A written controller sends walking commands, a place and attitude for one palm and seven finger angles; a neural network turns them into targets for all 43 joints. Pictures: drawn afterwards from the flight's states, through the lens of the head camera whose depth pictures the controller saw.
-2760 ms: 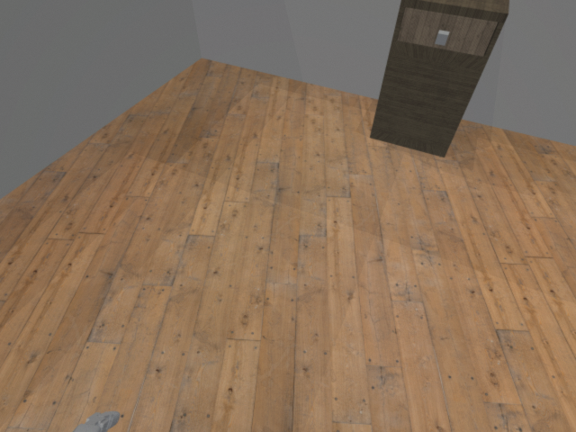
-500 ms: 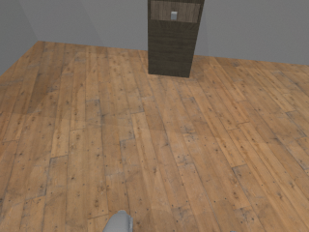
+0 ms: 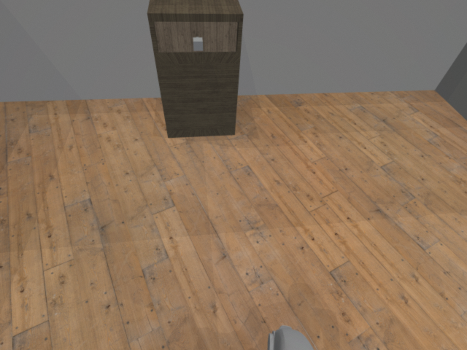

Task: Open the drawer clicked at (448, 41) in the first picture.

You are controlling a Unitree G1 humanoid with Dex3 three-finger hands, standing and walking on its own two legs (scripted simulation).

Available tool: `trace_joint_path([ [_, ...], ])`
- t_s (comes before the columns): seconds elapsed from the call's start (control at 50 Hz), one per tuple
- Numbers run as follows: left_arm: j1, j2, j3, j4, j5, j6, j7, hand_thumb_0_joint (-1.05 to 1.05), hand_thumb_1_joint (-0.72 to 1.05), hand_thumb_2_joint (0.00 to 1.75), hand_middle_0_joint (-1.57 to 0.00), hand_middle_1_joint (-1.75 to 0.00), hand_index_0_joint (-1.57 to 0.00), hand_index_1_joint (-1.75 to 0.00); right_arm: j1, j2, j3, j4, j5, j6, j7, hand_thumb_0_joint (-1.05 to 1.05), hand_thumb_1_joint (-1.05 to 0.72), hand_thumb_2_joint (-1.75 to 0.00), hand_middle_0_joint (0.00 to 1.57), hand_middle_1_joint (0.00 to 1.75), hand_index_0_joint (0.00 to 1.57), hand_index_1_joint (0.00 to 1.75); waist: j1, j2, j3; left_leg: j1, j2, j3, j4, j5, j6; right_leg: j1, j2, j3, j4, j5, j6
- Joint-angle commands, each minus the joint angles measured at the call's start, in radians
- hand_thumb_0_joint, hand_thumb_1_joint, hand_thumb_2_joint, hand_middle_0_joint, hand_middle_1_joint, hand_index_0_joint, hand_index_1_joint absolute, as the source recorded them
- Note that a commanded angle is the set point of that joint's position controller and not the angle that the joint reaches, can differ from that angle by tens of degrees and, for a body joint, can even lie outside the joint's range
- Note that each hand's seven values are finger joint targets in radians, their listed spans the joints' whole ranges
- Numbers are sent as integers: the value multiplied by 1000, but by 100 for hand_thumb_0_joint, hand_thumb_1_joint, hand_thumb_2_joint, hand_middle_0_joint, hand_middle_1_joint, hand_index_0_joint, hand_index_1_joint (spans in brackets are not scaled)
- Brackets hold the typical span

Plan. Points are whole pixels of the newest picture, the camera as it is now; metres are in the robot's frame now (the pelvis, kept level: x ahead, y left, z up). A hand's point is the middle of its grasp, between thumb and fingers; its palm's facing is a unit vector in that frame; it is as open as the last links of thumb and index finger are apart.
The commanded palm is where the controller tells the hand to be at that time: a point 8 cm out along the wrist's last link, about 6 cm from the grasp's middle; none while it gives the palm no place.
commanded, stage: walk to a spot facing it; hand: left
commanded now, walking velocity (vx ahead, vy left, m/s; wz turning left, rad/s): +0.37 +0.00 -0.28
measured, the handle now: (197, 42) +1.42 +0.22 -0.14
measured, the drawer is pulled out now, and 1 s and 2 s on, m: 0.00 0.00 0.00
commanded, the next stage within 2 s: turn to face it in 1.26 s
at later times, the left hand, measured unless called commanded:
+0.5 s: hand (179, 287) +0.27 +0.13 -0.17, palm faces -0.02 -0.97 -0.24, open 7.2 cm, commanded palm none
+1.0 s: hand (175, 218) +0.46 +0.17 -0.18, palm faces -0.06 -0.99 -0.15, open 7.4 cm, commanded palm none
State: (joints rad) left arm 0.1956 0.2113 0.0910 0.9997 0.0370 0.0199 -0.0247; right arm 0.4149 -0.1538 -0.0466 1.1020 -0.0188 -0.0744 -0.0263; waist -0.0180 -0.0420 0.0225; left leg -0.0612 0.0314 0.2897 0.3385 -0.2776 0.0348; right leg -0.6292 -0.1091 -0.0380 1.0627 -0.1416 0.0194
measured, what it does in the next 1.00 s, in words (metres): walks ahead: right foot, then left foot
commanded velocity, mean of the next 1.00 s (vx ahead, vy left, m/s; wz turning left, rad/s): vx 0.37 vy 0.00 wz -0.13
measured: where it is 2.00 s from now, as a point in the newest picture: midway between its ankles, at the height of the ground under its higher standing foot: (256, 246)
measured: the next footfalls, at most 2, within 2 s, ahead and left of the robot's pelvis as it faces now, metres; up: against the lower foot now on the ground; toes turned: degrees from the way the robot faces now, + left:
right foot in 0.22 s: +0.24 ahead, -0.14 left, +0.00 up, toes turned -13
left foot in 0.74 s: +0.47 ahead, +0.07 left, +0.00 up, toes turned +6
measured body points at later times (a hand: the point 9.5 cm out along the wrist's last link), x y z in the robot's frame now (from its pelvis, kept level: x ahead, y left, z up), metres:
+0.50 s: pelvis +0.22 -0.06 +0.00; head +0.22 -0.08 +0.45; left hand +0.28 +0.18 -0.15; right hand +0.24 -0.30 -0.16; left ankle +0.28 +0.09 -0.67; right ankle +0.20 -0.13 -0.74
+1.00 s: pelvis +0.43 -0.01 +0.00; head +0.45 +0.01 +0.45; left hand +0.47 +0.22 -0.17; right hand +0.43 -0.25 -0.14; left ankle +0.43 +0.07 -0.74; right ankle +0.43 -0.16 -0.65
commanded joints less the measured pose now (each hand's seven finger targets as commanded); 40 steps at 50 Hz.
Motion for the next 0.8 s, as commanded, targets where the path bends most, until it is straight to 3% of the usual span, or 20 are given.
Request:
trace_joint_path([
  [0.0,-117,-14,-25,-81,-1,-20,-15,0,90,90,-20,-30,-20,-30,109,-107,-12,-9,-8,-24,-1,0,-90,-90,20,30,20,30,-33,135,103,83,301,-150,-158,318,82,-89,-17,-43,-211,-6,-9],
  [0.04,-169,-22,-30,-90,-3,-27,-14,0,90,90,-20,-30,-20,-30,145,-107,-10,11,-13,-19,0,0,-90,-90,20,30,20,30,-54,138,115,108,303,-127,-141,381,82,-60,1,-71,-304,-30,-25],
  [0.1,-170,-23,-33,-86,-7,-40,-10,0,90,90,-20,-30,-20,-30,154,-118,-10,29,-15,-10,2,0,-90,-90,20,30,20,30,-47,168,105,121,310,-79,-72,544,73,48,44,-114,-407,-82,-61],
  [0.14,-48,-2,-25,-47,-4,-53,-3,0,90,90,-20,-30,-20,-30,133,-131,-13,32,-11,-5,2,0,-90,-90,20,30,20,30,12,170,28,121,301,-43,93,786,53,233,101,-152,-474,-104,-93],
  [0.16,82,25,-17,-2,0,-63,1,0,90,90,-20,-30,-20,-30,110,-139,-12,27,-5,-5,4,0,-90,-90,20,30,20,30,74,154,-42,66,271,-12,254,806,22,422,123,-163,-537,-39,-106],
  [0.18,229,98,5,46,5,-76,10,0,90,90,-20,-30,-20,-30,94,-123,-11,16,6,-6,15,0,-90,-90,20,30,20,30,144,56,-142,-140,236,6,495,610,-15,703,18,-36,-544,8,-149],
  [0.2,353,212,36,74,-2,-84,25,0,90,90,-20,-30,-20,-30,120,-65,1,-20,18,-14,18,0,-90,-90,20,30,20,30,166,-174,-293,-443,79,3,815,-103,-66,977,-273,414,-611,96,-269],
  [0.22,362,239,38,82,-28,-79,34,0,90,90,-20,-30,-20,-30,48,-83,-3,-48,20,-7,14,0,-90,-90,20,30,20,30,157,-127,-284,-544,42,-146,1002,-303,-51,964,-344,554,-720,194,-324],
  [0.24,275,219,35,71,-29,-76,38,0,90,90,-20,-30,-20,-30,14,-79,-10,-41,19,-5,15,0,-90,-90,20,30,20,30,130,-75,-212,-562,97,-214,1053,-214,-37,861,-327,452,-736,101,-312],
  [0.26,206,168,21,46,-30,-78,38,0,90,90,-20,-30,-20,-30,-41,-61,-11,-49,12,0,17,0,-90,-90,20,30,20,30,114,-23,-91,-585,127,-235,1053,-134,-42,700,-298,392,-771,70,-273],
  [0.3,119,75,-13,43,-26,-90,39,0,90,90,-20,-30,-20,-30,-41,-25,-11,-35,-2,23,16,0,-90,-90,20,30,20,30,41,44,29,-496,163,-257,947,-47,-44,441,-226,236,-830,59,-201],
  [0.36,108,16,-18,37,-13,-106,41,0,90,90,-20,-30,-20,-30,40,9,-14,-15,-13,49,23,0,-90,-90,20,30,20,30,-17,-27,27,-452,157,-233,838,14,-62,354,-156,96,-863,54,-174],
  [0.5,165,49,-28,60,-16,-116,35,0,90,90,-20,-30,-20,-30,-203,-39,-15,-118,-10,47,51,0,-90,-90,20,30,20,30,21,-84,96,-550,157,-216,542,126,-81,437,-143,75,-899,17,-185],
  [0.62,257,91,-26,99,-13,-110,39,0,90,90,-20,-30,-20,-30,-356,-57,-6,-171,-6,29,64,0,-90,-90,20,30,20,30,70,-34,92,-498,104,-161,332,86,-50,596,-166,78,-834,204,-170],
  [0.66,257,102,-24,105,-13,-106,40,0,90,90,-20,-30,-20,-30,-337,-70,-7,-169,-5,23,59,0,-90,-90,20,30,20,30,50,-32,82,-420,80,-138,281,45,-33,610,-169,63,-776,302,-165],
  [0.7,238,102,-24,106,-19,-105,40,0,90,90,-20,-30,-20,-30,-160,-106,-18,-108,-13,11,43,0,-90,-90,20,30,20,30,-38,22,-20,-124,23,-97,168,94,-10,548,-107,-10,-525,495,-125],
  [0.72,242,71,-25,94,-25,-106,36,0,90,90,-20,-30,-20,-30,10,-188,-38,-64,-20,4,31,0,-90,-90,20,30,20,30,-101,153,-140,150,141,-247,130,144,34,391,-42,-57,-286,337,-77],
  [0.74,263,16,-37,71,-36,-106,24,0,90,90,-20,-30,-20,-30,126,-301,-65,-35,-24,2,22,0,-90,-90,20,30,20,30,-118,386,-226,360,419,-606,46,209,138,114,98,-115,42,-279,-31],
  [0.76,203,49,-33,47,-26,-108,28,0,90,90,-20,-30,-20,-30,145,-296,-59,-28,-8,11,15,0,-90,-90,20,30,20,30,-124,323,-222,353,470,-671,-24,238,174,24,90,-4,189,-420,-46],
  [0.78,157,53,-26,56,-24,-100,31,0,90,90,-20,-30,-20,-30,70,-240,-49,-29,-5,10,11,0,-90,-90,20,30,20,30,-101,268,-149,238,436,-592,-52,198,144,3,37,33,248,-349,-49],
])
